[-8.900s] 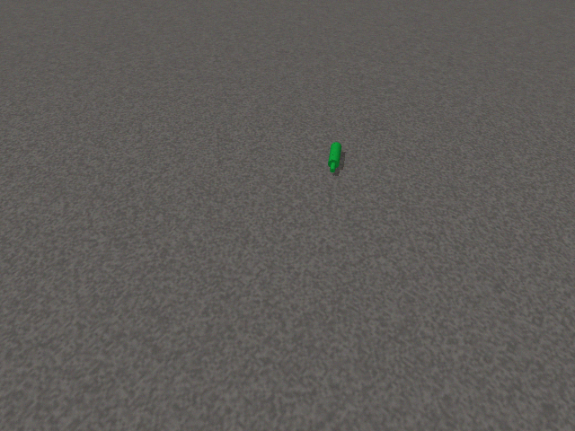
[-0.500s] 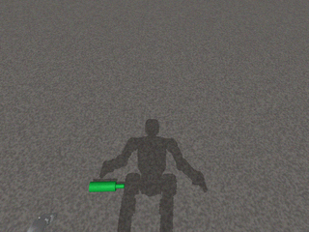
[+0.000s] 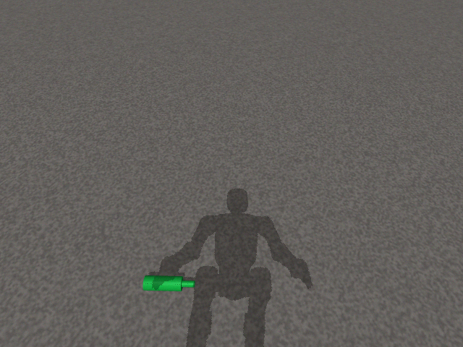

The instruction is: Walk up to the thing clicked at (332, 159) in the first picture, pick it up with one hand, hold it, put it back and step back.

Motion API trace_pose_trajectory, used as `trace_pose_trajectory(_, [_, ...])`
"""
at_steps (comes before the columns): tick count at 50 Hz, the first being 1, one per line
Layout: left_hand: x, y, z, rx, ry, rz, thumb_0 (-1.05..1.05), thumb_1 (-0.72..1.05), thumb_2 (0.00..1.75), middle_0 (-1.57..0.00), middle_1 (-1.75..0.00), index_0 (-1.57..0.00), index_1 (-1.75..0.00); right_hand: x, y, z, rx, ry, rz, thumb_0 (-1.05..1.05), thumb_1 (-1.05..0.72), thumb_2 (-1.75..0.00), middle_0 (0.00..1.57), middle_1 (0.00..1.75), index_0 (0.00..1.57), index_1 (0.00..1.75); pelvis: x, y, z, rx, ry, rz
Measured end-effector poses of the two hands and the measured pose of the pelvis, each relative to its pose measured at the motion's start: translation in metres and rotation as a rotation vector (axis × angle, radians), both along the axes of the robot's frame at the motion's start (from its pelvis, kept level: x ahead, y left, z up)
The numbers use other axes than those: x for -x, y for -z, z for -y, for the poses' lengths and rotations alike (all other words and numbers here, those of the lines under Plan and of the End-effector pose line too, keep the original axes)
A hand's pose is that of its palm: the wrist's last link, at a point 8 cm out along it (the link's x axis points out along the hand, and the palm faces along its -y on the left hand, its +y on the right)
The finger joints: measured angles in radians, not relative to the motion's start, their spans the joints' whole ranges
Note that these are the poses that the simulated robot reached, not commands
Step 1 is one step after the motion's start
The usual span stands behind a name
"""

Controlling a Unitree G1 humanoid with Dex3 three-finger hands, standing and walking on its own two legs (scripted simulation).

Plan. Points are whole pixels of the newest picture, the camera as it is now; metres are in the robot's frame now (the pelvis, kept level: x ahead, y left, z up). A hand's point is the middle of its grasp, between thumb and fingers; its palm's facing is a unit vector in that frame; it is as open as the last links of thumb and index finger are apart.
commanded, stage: walk up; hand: left
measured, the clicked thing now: (169, 283) +0.46 +0.25 -0.75
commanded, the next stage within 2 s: stand in 0.74 s
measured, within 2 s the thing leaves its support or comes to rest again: neither
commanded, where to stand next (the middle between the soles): +0.06 -0.01 m, yaw +0 degrees
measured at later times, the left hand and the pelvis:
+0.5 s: hand out of the picture +0.10 +0.26 -0.15, palm faces -0.01 -0.95 -0.32, open 7.4 cm; pelvis +0.00 +0.01 +0.00, yaw -1 degrees
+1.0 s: hand out of the picture +0.09 +0.26 -0.14, palm faces -0.04 -0.94 -0.34, open 7.4 cm; pelvis +0.01 +0.01 +0.01, yaw -1 degrees
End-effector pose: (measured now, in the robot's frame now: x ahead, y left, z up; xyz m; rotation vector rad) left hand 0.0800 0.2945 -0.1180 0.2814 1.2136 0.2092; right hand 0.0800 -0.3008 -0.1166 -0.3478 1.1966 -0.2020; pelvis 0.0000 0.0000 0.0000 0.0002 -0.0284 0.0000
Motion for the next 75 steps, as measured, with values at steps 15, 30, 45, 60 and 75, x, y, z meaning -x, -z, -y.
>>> trace_pose_trajectory(15, [-0.014,-0.004,-0.013,-0.001,0.008,0.029,0.01,0.91,0.9,-0.2,-0.3,-0.2,-0.3,-0.005,-0.006,-0.012,0.001,-0.002,0.018,0.0,-0.91,-0.9,0.2,0.3,0.2,0.3,-0.004,-0.003,-0.009,0.002,0.009,-0.001])
trace_pose_trajectory(30, [-0.016,-0.002,-0.013,0.012,0.026,0.022,0.01,0.91,0.9,-0.2,-0.3,-0.2,-0.3,0.01,-0.008,-0.013,0.01,0.022,-0.001,0.0,-0.91,-0.9,0.2,0.3,0.2,0.3,-0.004,-0.004,-0.013,0.001,0.013,0.003])
trace_pose_trajectory(45, [-0.009,-0.008,-0.006,-0.001,0.043,0.006,0.01,0.91,0.9,-0.2,-0.3,-0.2,-0.3,0.008,-0.002,-0.019,-0.038,0.026,-0.005,0.0,-0.91,-0.9,0.2,0.3,0.2,0.3,-0.005,-0.008,-0.013,-0.004,0.018,0.012])
trace_pose_trajectory(60, [0.002,-0.011,-0.007,-0.032,0.045,-0.027,0.0,0.91,0.9,-0.2,-0.3,-0.2,-0.3,0.009,0.003,-0.021,-0.068,0.025,-0.029,0.0,-0.91,-0.9,0.2,0.3,0.2,0.3,-0.008,-0.009,-0.009,-0.005,0.02,0.001])
trace_pose_trajectory(75, [-0.003,-0.009,-0.005,-0.029,0.052,-0.026,0.0,0.91,0.9,-0.2,-0.3,-0.2,-0.3,0.01,0.0,-0.013,-0.047,0.036,-0.033,0.0,-0.91,-0.9,0.2,0.3,0.2,0.3,-0.01,-0.009,-0.007,-0.005,0.024,0.001])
